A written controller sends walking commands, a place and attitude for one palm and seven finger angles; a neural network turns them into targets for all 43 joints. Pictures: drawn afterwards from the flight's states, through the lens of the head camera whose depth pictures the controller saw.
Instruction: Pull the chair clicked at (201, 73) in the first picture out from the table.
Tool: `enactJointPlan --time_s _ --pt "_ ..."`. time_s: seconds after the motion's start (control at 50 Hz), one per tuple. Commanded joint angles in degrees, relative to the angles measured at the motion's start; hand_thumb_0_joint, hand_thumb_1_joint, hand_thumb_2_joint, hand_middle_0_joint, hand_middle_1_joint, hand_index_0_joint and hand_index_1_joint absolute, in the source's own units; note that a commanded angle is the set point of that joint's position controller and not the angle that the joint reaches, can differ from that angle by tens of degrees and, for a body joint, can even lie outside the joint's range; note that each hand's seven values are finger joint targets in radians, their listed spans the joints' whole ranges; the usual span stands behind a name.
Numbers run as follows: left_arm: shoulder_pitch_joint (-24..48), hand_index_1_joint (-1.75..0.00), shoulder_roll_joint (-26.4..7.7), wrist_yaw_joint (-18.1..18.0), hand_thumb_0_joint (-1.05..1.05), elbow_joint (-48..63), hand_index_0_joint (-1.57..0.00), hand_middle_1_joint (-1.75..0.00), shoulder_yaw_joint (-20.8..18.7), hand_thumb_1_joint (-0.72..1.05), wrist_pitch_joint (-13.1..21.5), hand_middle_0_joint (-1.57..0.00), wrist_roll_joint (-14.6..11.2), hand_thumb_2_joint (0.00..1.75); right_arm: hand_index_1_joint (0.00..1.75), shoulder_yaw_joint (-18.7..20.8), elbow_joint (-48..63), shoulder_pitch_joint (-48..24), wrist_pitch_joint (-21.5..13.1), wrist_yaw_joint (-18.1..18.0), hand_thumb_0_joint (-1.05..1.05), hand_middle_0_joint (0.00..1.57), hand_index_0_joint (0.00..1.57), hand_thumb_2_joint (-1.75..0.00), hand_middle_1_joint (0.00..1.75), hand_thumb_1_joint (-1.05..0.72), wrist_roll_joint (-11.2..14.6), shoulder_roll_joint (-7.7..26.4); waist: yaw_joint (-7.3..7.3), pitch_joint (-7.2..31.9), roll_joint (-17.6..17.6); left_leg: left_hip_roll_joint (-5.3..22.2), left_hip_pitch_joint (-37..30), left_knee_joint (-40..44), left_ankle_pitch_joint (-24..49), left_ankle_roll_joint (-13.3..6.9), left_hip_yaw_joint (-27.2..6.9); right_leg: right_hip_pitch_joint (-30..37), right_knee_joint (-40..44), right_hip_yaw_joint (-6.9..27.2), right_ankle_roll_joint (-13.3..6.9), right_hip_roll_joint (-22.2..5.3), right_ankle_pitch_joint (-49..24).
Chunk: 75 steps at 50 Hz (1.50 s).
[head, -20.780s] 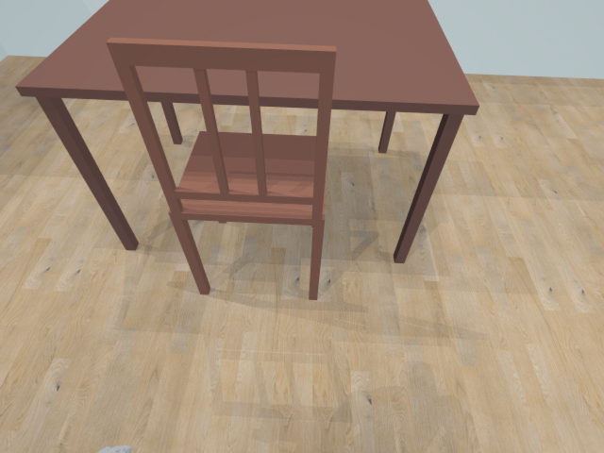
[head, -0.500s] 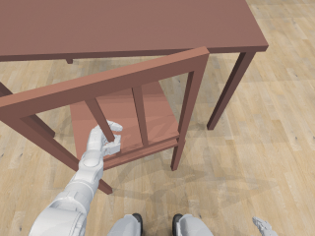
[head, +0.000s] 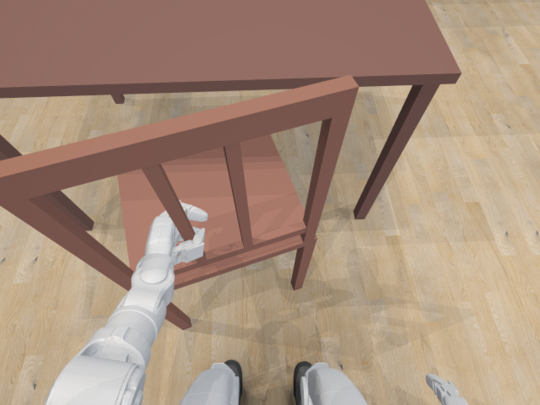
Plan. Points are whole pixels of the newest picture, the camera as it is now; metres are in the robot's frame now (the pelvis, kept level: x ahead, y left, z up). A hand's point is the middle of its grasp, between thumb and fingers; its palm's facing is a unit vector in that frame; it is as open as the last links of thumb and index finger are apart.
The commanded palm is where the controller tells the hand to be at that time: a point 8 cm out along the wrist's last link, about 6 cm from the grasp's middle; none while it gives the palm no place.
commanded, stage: step backward, pulling the chair out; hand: left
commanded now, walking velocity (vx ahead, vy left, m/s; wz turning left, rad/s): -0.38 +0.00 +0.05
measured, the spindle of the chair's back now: (181, 222) +0.39 +0.15 -0.03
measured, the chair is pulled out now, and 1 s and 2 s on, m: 0.15 0.17 0.26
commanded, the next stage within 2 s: none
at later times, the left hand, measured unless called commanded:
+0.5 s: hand (194, 247) +0.36 +0.13 -0.07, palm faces -0.03 -0.97 -0.22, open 5.4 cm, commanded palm +0.35 +0.18 -0.06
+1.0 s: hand (192, 254) +0.34 +0.13 -0.07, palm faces +0.01 -0.97 -0.23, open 5.4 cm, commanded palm +0.34 +0.19 -0.06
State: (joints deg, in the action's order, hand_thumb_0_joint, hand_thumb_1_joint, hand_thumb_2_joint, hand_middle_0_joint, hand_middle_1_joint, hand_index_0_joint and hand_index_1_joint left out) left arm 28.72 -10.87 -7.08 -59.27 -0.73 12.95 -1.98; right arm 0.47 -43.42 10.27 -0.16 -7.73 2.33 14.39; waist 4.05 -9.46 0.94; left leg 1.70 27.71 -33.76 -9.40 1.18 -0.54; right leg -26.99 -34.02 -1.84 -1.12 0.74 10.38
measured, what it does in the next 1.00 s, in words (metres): stands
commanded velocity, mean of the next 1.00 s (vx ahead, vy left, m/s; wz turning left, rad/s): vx -0.38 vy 0.01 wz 0.03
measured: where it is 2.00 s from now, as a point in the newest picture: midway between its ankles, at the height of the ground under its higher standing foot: outside the picture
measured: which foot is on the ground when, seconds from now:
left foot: down 0.00-1.00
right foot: down 0.00-1.00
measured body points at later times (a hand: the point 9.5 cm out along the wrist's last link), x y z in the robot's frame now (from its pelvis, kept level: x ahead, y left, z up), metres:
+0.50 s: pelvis +0.00 +0.00 +0.00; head +0.09 -0.01 +0.43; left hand +0.35 +0.18 -0.05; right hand +0.10 -0.25 -0.14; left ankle +0.08 +0.13 -0.72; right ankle +0.08 -0.11 -0.72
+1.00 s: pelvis -0.02 -0.01 -0.01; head +0.08 -0.02 +0.43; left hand +0.34 +0.18 -0.05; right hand +0.09 -0.26 -0.14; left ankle +0.06 +0.14 -0.72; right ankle +0.08 -0.11 -0.72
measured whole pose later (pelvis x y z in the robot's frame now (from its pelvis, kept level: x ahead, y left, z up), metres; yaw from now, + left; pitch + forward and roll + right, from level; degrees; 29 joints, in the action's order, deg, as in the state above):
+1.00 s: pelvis -0.02 -0.01 -0.01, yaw +2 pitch +1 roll +0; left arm 29.8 -11.0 -5.9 -59.1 -0.3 10.7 -2.9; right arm -0.3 -42.5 8.7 1.1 -7.5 2.6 13.3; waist 3.3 -10.9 1.4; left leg 2.7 26.5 -37.6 -13.0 2.3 -0.8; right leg -27.2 -36.7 -3.8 -2.0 -0.4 10.9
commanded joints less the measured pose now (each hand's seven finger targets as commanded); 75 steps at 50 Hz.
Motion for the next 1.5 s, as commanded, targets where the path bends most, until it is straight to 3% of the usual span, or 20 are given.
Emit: enactJointPlan --time_s 0.0,0.16,0.26,0.34,0.4,0.5,0.58,0.64,0.7,0.74,0.82,0.94,1.02,1.08,1.16,1.24,1.32,1.4,1.44,1.48 --pt "19.1 -1.45 -13.0 -0.9 0.00 13.0 -0.50 -1.45 -2.9 0.90 4.5 -0.50 0.6 0.90 0.30 2.8 5.3 1.6 -1.6 -0.8 0.00 0.20 0.20 -0.90 0.30 -0.90 0.0 8.4 -1.50 29.1 5.3 9.4 -8.2 6.1 5.4 -4.3 -8.9 15.2 0.8 5.9 0.4 -5.6 -2.6" --pt "18.6 -1.45 -14.0 -1.1 0.00 12.1 -0.50 -1.45 -2.6 0.90 3.3 -0.50 0.5 0.90 0.30 2.8 5.3 1.5 -1.4 -0.6 0.00 0.20 0.20 -0.90 0.30 -0.90 0.6 7.6 -0.84 28.2 -4.1 1.7 -12.2 -5.1 -8.3 -0.3 -3.3 10.1 13.2 13.4 -3.5 -16.7 -0.4" --pt "18.8 -1.45 -10.7 -0.7 0.00 13.6 -0.50 -1.45 -1.3 0.90 3.6 -0.50 0.1 0.90 0.30 2.3 6.1 0.3 -1.4 -0.9 0.00 0.20 0.20 -0.90 0.30 -0.90 0.2 8.7 -1.65 29.1 2.5 10.4 -10.9 7.2 9.1 -4.6 -11.2 15.0 0.6 4.2 1.2 -5.6 -4.1" --pt "19.9 -1.45 -9.2 0.0 0.00 14.4 -0.50 -1.45 -0.5 0.90 3.5 -0.50 0.2 0.90 0.30 2.0 6.1 0.1 -0.9 -0.7 0.00 0.20 0.20 -0.90 0.30 -0.90 -0.4 8.0 -2.50 27.2 10.2 13.1 -7.4 10.2 5.2 -6.3 -12.1 15.3 -4.3 3.5 0.1 -4.0 3.7" --pt "19.2 -1.45 -10.0 0.2 0.00 13.9 -0.50 -1.45 -1.2 0.90 3.4 -0.50 0.4 0.90 0.30 2.2 5.8 0.8 -1.0 -0.7 0.00 0.20 0.20 -0.90 0.30 -0.90 -0.6 8.1 -2.41 27.3 9.0 12.6 -7.2 7.9 5.7 -5.7 -10.9 16.4 -2.8 4.3 -0.5 -4.8 0.9" --pt "19.4 -1.45 -13.2 -0.2 0.00 13.1 -0.50 -1.45 -2.7 0.90 3.9 -0.50 0.3 0.90 0.30 2.7 5.6 1.8 -1.4 -1.0 0.00 0.20 0.20 -0.90 0.30 -0.90 0.1 7.4 -0.97 27.5 -2.8 5.6 -8.1 -2.3 -6.3 -1.9 -6.4 12.2 7.1 13.9 -3.6 -13.0 -0.4" --pt "19.5 -1.45 -13.8 -0.6 0.00 12.2 -0.50 -1.45 -2.9 0.90 3.0 -0.50 0.5 0.90 0.30 2.1 4.6 0.6 -1.8 -0.8 0.00 0.20 0.20 -0.90 0.30 -0.90 0.3 6.9 -1.86 28.5 -5.3 1.3 -10.9 -11.1 -12.8 0.3 -3.6 11.4 12.4 15.7 -5.4 -20.3 -4.7" --pt "18.7 -1.45 -12.5 -0.6 0.00 12.4 -0.50 -1.45 -2.7 0.90 2.1 -0.50 0.5 0.90 0.30 1.6 4.0 0.9 -2.0 -1.0 0.00 0.20 0.20 -0.90 0.30 -0.90 0.0 7.7 -1.83 29.5 -4.4 3.3 -12.0 -3.0 -3.7 -0.4 -5.2 15.8 6.6 10.2 -3.3 -17.3 -17.3" --pt "20.4 -1.45 -11.8 -0.6 0.00 12.6 -0.50 -1.45 -2.7 0.90 2.0 -0.50 -0.1 0.90 0.30 2.1 4.8 0.0 -1.2 -1.2 0.00 0.20 0.20 -0.90 0.30 -0.90 0.1 9.4 -2.19 26.9 1.8 11.2 -10.4 5.5 14.1 -4.2 -11.8 16.2 -0.4 4.9 1.1 -9.0 -11.9" --pt "22.1 -1.45 -8.0 0.1 0.00 14.1 -0.50 -1.45 0.2 0.90 2.3 -0.50 -0.3 0.90 0.30 1.6 5.7 0.4 -0.6 -0.5 0.00 0.20 0.20 -0.90 0.30 -0.90 0.1 8.2 -2.47 27.5 5.3 13.2 -7.6 8.2 8.8 -5.9 -12.4 18.1 -3.5 4.2 0.8 -6.9 -1.4" --pt "20.7 -1.45 -8.6 0.3 0.00 13.5 -0.50 -1.45 -0.3 0.90 2.3 -0.50 0.1 0.90 0.30 2.0 5.5 1.4 -0.2 -0.5 0.00 0.20 0.20 -0.90 0.30 -0.90 -0.2 8.2 -2.69 28.4 9.3 13.3 -7.6 6.8 10.7 -5.3 -10.8 18.7 -3.9 4.3 -0.2 -6.7 -3.2" --pt "20.6 -1.45 -11.5 0.1 0.00 13.0 -0.50 -1.45 -1.2 0.90 2.7 -0.50 0.0 0.90 0.30 2.5 5.5 2.4 -0.5 -0.7 0.00 0.20 0.20 -0.90 0.30 -0.90 0.5 7.5 -1.37 29.3 -2.2 5.6 -9.7 -2.9 -4.7 -1.1 -5.0 14.3 7.6 13.6 -3.5 -15.3 -5.5" --pt "18.7 -1.45 -13.4 -0.3 0.00 10.5 -0.50 -1.45 -2.7 0.90 1.2 -0.50 -0.1 0.90 0.30 2.0 4.5 1.5 -0.8 -0.6 0.00 0.20 0.20 -0.90 0.30 -0.90 0.7 7.5 -2.56 27.5 -6.4 1.1 -10.8 -13.3 -16.9 0.5 -3.6 11.6 14.5 15.7 -5.6 -21.5 -2.1" --pt "18.9 -1.45 -12.0 -0.1 0.00 11.1 -0.50 -1.45 -2.7 0.90 0.6 -0.50 0.1 0.90 0.30 1.2 3.7 2.0 -1.4 -0.5 0.00 0.20 0.20 -0.90 0.30 -0.90 0.4 7.5 -2.39 28.6 -8.2 2.3 -10.8 -4.9 -12.8 0.2 -4.4 17.5 9.0 11.5 -4.1 -19.7 -15.4" --pt "21.1 -1.45 -8.5 0.2 0.00 12.8 -0.50 -1.45 -1.0 0.90 0.0 -0.50 -0.5 0.90 0.30 2.1 4.8 1.8 -0.3 -0.9 0.00 0.20 0.20 -0.90 0.30 -0.90 0.1 9.3 -2.87 27.9 3.1 12.7 -12.8 6.2 17.9 -4.1 -10.7 18.0 -2.0 4.2 1.7 -8.5 -15.4" --pt "23.4 -1.45 -6.3 0.9 0.00 13.9 -0.50 -1.45 1.0 0.90 0.6 -0.50 0.1 0.90 0.30 1.9 5.4 2.3 0.9 -0.1 0.00 0.20 0.20 -0.90 0.30 -0.90 -0.3 8.1 -2.44 28.4 10.7 14.2 -11.5 6.9 20.3 -4.2 -9.2 18.4 -5.5 3.0 0.5 -7.2 -7.1" --pt "22.1 -1.45 -8.1 1.0 0.00 12.8 -0.50 -1.45 -0.4 0.90 0.8 -0.50 0.1 0.90 0.30 2.1 5.7 2.2 1.6 0.2 0.00 0.20 0.20 -0.90 0.30 -0.90 0.0 7.9 -2.55 26.2 6.8 13.5 -5.8 5.2 9.5 -3.5 -7.7 20.2 -4.6 4.9 -0.5 -8.4 -8.6" --pt "18.6 -1.45 -12.1 0.4 0.00 9.4 -0.50 -1.45 -2.5 0.90 0.7 -0.50 -0.7 0.90 0.30 2.8 4.0 4.8 0.5 -0.2 0.00 0.20 0.20 -0.90 0.30 -0.90 0.9 7.4 -2.15 27.2 -10.0 1.9 -9.8 -8.5 -17.6 0.6 -1.5 11.3 13.1 17.1 -5.0 -19.4 -1.0" --pt "19.2 -1.45 -12.9 0.3 0.00 8.6 -0.50 -1.45 -2.9 0.90 -0.3 -0.50 -0.1 0.90 0.30 2.6 3.7 3.7 0.1 0.1 0.00 0.20 0.20 -0.90 0.30 -0.90 0.9 7.4 -3.38 27.9 -11.2 -0.5 -8.4 -19.9 -22.4 0.8 -2.7 12.1 18.1 19.4 -6.4 -23.1 3.4" --pt "19.7 -1.45 -11.8 0.5 0.00 9.4 -0.50 -1.45 -3.1 0.90 -1.1 -0.50 0.2 0.90 0.30 1.7 3.6 2.8 -0.3 0.6 0.00 0.20 0.20 -0.90 0.30 -0.90 0.7 7.0 -3.58 28.5 -9.9 0.3 -7.1 -20.2 -22.2 0.7 -4.6 15.8 15.6 17.6 -7.2 -23.7 -3.4"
